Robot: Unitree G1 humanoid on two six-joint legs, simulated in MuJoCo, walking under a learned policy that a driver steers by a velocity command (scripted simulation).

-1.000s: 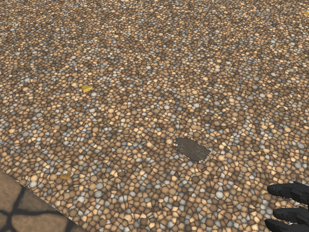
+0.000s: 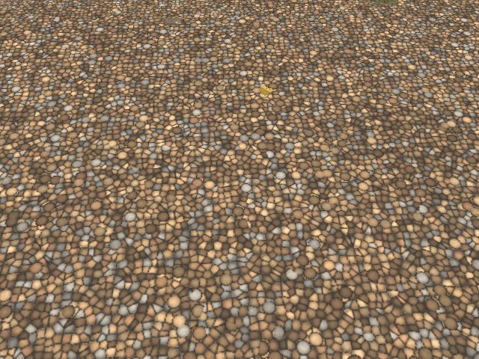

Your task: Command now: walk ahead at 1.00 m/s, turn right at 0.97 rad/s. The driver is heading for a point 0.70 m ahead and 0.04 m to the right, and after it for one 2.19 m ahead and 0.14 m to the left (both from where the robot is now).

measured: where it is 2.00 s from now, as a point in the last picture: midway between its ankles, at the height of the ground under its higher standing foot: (327, 220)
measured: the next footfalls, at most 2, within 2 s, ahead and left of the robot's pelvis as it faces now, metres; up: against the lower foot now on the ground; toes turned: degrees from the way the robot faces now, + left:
right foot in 0.36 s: +0.49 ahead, -0.09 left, +0.00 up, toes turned -24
left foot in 0.76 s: +0.92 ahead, -0.14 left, +0.00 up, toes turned -20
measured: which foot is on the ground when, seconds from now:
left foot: down 0.00-0.36, up 0.38-0.74, down 0.76-1.00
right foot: up 0.00-0.34, down 0.36-0.76, up 0.78-1.00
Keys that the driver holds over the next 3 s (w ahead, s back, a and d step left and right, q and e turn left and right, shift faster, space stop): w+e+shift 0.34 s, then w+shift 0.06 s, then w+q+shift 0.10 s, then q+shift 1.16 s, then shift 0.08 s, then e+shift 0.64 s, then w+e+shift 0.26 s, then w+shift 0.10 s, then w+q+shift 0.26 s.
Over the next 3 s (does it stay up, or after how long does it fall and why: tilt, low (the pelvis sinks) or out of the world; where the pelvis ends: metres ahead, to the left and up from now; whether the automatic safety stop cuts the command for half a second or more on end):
stays up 1.21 -0.18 0.02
